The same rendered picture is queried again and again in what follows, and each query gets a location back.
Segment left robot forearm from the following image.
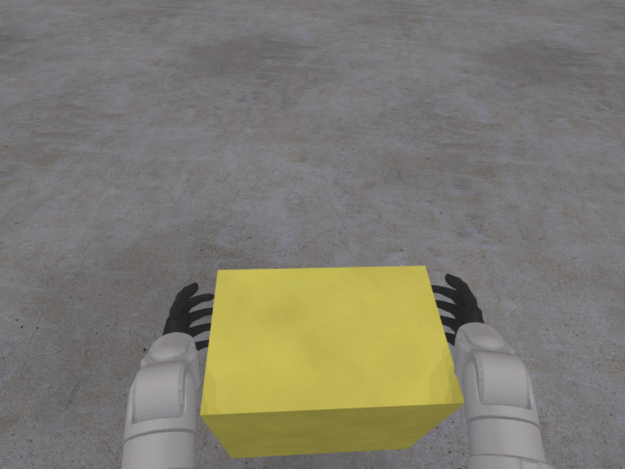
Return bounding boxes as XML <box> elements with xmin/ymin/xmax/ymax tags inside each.
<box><xmin>121</xmin><ymin>332</ymin><xmax>201</xmax><ymax>469</ymax></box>

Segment left robot hand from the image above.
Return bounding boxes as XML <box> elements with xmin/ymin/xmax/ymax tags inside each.
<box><xmin>162</xmin><ymin>282</ymin><xmax>215</xmax><ymax>351</ymax></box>

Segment carton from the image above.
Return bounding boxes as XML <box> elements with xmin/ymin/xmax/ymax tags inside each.
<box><xmin>200</xmin><ymin>266</ymin><xmax>465</xmax><ymax>458</ymax></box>

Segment right robot hand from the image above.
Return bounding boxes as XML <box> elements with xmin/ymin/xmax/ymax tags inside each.
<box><xmin>431</xmin><ymin>274</ymin><xmax>484</xmax><ymax>346</ymax></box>

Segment right robot forearm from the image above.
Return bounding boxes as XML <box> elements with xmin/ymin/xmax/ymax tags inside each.
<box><xmin>454</xmin><ymin>322</ymin><xmax>555</xmax><ymax>469</ymax></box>

